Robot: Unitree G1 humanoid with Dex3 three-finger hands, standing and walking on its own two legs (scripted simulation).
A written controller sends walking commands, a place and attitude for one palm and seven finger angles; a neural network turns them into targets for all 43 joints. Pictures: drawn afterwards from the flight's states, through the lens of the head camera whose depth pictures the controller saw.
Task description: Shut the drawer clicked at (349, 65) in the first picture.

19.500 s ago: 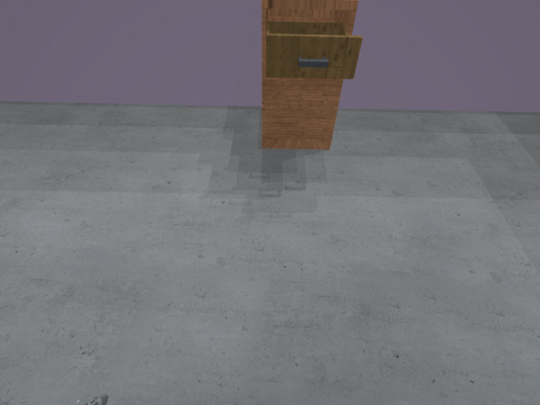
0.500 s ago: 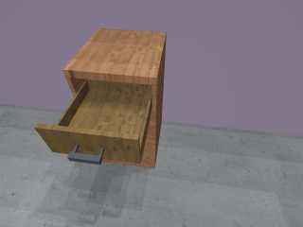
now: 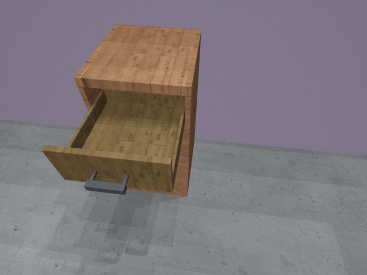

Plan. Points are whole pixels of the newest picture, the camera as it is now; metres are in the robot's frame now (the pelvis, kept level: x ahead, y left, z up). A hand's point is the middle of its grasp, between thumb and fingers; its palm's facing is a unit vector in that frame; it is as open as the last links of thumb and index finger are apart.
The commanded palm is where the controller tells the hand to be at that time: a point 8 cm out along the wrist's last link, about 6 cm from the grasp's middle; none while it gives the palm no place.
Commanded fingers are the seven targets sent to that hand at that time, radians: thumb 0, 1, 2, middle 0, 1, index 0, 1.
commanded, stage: look again from close up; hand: left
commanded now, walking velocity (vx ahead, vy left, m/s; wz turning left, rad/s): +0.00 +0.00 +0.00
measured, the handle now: (108, 181) +0.38 +0.24 -0.10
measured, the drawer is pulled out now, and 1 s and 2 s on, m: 0.29 0.29 0.29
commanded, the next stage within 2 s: shuffle to correct the standing spot in 0.34 s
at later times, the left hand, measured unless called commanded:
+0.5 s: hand out of the picture -0.03 +0.17 -0.18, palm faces +0.02 -0.99 -0.16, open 16.3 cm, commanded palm none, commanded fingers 0.00 -0.50 0.30 -0.15 -0.30 -0.15 -0.30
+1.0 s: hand out of the picture +0.03 +0.21 -0.18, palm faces -0.10 -0.97 -0.22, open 16.5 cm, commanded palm none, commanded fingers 0.00 -0.50 0.30 -0.15 -0.30 -0.15 -0.30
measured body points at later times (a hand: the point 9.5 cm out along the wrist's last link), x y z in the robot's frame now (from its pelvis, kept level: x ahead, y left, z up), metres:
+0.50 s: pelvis +0.00 +0.02 +0.00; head +0.01 +0.02 +0.45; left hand -0.03 +0.22 -0.16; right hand +0.00 -0.20 -0.16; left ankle +0.00 +0.10 -0.74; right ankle +0.01 -0.12 -0.74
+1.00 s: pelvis +0.05 +0.03 -0.01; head +0.08 +0.03 +0.44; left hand +0.04 +0.27 -0.17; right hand +0.01 -0.18 -0.17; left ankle +0.01 +0.10 -0.74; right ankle +0.03 -0.09 -0.74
